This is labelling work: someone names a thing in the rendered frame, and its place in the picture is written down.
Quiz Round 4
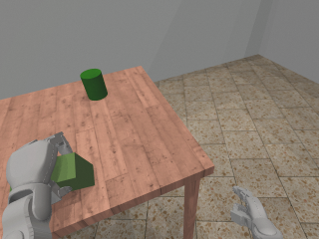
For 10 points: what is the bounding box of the robot left hand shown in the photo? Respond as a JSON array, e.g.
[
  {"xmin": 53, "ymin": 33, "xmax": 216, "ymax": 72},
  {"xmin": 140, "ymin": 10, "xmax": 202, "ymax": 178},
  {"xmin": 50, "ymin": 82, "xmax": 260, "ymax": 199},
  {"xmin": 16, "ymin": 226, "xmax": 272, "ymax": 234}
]
[{"xmin": 6, "ymin": 131, "xmax": 73, "ymax": 204}]

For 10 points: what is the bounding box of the robot right hand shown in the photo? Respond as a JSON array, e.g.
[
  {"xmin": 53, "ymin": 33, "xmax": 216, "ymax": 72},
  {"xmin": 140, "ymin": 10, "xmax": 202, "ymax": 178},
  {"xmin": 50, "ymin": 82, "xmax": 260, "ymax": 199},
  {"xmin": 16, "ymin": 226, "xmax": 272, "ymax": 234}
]
[{"xmin": 230, "ymin": 185, "xmax": 268, "ymax": 231}]

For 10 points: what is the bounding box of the sponge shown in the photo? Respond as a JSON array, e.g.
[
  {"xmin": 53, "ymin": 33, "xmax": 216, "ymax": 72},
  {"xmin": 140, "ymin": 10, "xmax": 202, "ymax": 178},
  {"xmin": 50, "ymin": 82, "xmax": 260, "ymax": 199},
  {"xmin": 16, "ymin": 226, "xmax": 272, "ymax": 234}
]
[{"xmin": 9, "ymin": 152, "xmax": 95, "ymax": 192}]

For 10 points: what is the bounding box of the left robot forearm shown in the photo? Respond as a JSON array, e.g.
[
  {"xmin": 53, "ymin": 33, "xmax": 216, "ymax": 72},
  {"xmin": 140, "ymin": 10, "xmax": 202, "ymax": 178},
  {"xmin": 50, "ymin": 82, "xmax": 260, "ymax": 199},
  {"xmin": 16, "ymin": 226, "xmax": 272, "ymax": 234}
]
[{"xmin": 2, "ymin": 182, "xmax": 53, "ymax": 239}]

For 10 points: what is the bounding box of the table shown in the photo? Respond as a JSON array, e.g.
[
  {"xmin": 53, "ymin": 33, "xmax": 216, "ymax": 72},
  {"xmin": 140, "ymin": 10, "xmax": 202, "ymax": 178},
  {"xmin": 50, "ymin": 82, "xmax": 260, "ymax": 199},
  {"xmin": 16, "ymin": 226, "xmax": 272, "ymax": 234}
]
[{"xmin": 0, "ymin": 66, "xmax": 215, "ymax": 239}]

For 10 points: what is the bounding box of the right robot forearm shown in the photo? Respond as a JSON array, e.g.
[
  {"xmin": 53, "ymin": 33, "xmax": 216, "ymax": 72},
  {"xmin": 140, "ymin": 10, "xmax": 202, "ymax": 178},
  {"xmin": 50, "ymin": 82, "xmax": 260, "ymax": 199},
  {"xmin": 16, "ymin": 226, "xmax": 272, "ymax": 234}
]
[{"xmin": 251, "ymin": 217, "xmax": 283, "ymax": 239}]

